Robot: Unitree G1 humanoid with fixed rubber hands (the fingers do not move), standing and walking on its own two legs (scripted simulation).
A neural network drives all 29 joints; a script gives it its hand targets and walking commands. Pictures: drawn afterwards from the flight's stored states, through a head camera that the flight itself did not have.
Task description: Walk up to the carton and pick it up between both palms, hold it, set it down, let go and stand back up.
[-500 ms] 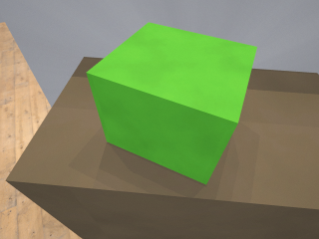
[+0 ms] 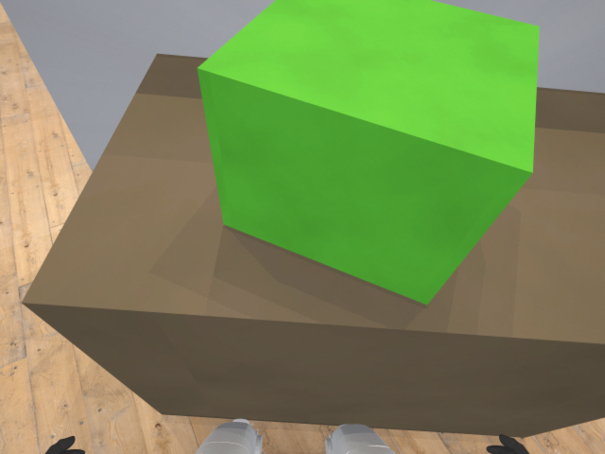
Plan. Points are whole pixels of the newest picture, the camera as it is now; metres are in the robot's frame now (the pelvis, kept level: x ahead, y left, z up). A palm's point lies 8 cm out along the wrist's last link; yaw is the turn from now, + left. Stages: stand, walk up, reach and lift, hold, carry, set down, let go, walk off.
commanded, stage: walk up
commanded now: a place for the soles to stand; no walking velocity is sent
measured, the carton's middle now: (366, 134) +0.50 -0.07 +0.14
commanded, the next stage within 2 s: stand in 1.74 s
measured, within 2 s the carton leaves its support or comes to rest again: neither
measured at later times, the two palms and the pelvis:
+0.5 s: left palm out of the picture +0.06 +0.26 -0.10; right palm out of the picture +0.04 -0.34 -0.09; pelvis -0.02 -0.03 +0.01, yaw -3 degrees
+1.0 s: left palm out of the picture +0.09 +0.26 -0.08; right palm out of the picture +0.07 -0.32 -0.08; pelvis +0.00 -0.03 +0.04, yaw -2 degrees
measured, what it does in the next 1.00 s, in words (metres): steps on the spot: right foot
